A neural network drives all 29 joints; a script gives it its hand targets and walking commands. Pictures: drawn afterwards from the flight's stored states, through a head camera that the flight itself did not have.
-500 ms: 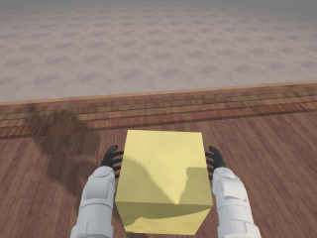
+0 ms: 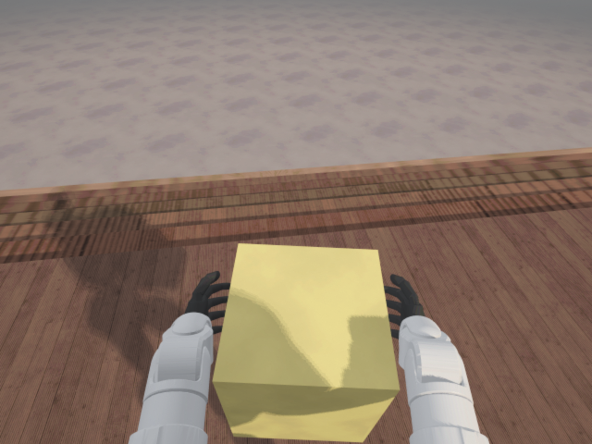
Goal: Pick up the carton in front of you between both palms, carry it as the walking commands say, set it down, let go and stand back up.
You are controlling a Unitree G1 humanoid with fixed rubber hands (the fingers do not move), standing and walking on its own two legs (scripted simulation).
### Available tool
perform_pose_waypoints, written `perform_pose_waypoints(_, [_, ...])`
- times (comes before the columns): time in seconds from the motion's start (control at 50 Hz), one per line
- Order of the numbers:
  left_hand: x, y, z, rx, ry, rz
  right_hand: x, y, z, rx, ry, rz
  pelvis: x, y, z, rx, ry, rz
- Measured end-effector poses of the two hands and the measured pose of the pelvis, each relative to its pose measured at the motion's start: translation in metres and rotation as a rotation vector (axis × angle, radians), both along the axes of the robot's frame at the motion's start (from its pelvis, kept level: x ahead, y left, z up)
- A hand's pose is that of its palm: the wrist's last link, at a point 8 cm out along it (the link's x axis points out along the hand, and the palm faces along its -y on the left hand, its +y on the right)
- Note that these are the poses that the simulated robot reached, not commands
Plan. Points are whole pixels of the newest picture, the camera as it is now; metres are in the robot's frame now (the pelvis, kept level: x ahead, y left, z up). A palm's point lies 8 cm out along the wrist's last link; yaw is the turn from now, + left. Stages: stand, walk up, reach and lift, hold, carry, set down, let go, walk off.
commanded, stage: reach and lift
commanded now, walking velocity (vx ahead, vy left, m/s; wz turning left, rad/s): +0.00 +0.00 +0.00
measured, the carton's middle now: (302, 346) +0.30 +0.00 -0.05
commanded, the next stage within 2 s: hold in 0.32 s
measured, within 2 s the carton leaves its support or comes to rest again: neither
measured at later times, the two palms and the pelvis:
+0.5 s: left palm (192, 325) +0.27 +0.15 +0.05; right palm (416, 328) +0.28 -0.15 +0.05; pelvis -0.01 +0.00 +0.00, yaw +0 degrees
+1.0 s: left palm (194, 322) +0.28 +0.15 +0.05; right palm (418, 325) +0.28 -0.15 +0.05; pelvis -0.01 +0.00 +0.00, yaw +0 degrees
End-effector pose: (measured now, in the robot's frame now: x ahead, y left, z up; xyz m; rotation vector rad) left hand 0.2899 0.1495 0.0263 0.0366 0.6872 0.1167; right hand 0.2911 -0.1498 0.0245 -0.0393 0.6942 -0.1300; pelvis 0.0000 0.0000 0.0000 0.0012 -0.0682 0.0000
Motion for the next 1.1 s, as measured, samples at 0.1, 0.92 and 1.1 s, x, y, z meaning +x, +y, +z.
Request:
perform_pose_waypoints(0.1, [-0.002,0.000,0.001,0.005,0.002,-0.002,-0.001,0.000,0.002,-0.006,0.002,0.007,0.004,-0.001,0.001,0.000,-0.005,0.002])
perform_pose_waypoints(0.92, [-0.016,-0.002,0.023,-0.021,-0.033,0.011,-0.017,-0.002,0.023,0.017,-0.034,-0.018,-0.018,0.000,-0.001,-0.001,-0.066,-0.002])
perform_pose_waypoints(1.1, [-0.013,-0.001,0.022,-0.004,-0.021,0.006,-0.011,-0.001,0.022,0.005,-0.021,-0.001,-0.009,-0.002,0.001,-0.001,-0.059,0.002])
